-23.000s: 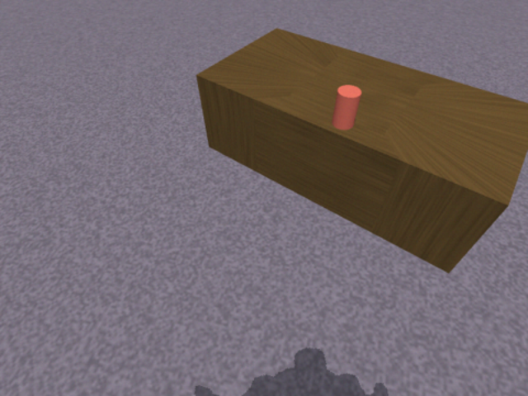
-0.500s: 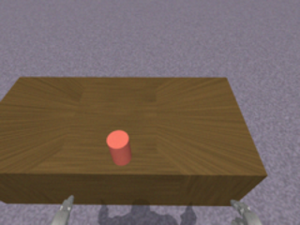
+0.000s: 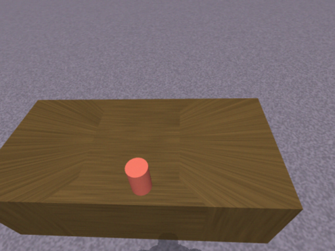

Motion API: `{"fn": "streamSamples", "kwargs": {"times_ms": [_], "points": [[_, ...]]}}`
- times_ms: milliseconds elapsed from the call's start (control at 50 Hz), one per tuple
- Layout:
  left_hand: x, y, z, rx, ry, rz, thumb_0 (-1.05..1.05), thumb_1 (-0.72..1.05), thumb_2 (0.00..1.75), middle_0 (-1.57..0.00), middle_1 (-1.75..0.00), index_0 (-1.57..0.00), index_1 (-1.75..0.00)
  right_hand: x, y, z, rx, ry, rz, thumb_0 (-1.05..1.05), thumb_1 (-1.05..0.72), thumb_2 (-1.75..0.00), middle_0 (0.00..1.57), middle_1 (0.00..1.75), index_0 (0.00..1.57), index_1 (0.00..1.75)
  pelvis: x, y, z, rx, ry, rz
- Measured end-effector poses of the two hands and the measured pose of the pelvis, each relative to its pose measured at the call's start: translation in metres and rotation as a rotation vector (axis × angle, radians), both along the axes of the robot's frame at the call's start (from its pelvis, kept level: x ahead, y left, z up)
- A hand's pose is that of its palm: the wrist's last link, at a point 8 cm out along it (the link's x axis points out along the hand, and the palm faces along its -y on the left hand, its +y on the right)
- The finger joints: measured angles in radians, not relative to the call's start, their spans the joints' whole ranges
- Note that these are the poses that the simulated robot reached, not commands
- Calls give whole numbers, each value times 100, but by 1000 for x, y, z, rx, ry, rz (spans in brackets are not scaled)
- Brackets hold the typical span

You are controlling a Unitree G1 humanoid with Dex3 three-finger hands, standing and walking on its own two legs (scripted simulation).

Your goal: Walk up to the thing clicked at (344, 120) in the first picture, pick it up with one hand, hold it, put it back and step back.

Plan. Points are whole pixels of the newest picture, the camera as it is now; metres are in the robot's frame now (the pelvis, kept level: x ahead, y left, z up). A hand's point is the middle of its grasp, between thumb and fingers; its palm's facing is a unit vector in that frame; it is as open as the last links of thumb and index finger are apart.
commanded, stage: home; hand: left
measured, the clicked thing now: (139, 177) +0.46 +0.15 -0.25
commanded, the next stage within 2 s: stand in 1.04 s
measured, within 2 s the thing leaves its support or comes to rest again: neither
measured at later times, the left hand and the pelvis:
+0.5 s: hand out of the picture +0.05 +0.25 -0.15, palm faces +0.00 -0.93 -0.37, open 17.4 cm; pelvis +0.00 +0.00 +0.01, yaw +0 degrees
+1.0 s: hand out of the picture +0.08 +0.25 -0.14, palm faces +0.01 -0.93 -0.36, open 17.5 cm; pelvis +0.01 +0.00 +0.01, yaw +0 degrees
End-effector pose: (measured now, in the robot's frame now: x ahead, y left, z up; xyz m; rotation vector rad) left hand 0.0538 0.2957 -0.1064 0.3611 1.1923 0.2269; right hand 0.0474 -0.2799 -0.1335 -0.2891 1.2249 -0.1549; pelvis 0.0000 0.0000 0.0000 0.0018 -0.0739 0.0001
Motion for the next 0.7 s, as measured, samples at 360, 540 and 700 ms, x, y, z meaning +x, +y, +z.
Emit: {"fn": "streamSamples", "kwargs": {"times_ms": [360,540,700], "points": [[-12,-1,-1,-14,65,43,-1,-53,5,-5,-5,-6,-6,-6,-10,4,-17,42,4,1,-90,-90,20,30,20,30,-3,-4,5,-2,3,5],[-9,-1,-1,-18,75,51,-1,-53,5,-5,-5,-6,-6,-2,-12,5,-21,49,5,1,-90,-90,20,30,20,30,-1,-3,6,-2,8,5],[0,-1,0,-23,68,50,-1,-54,5,-5,-5,-6,-6,5,-11,6,-21,46,6,1,-90,-90,20,30,21,30,4,-3,6,-2,12,4]]}}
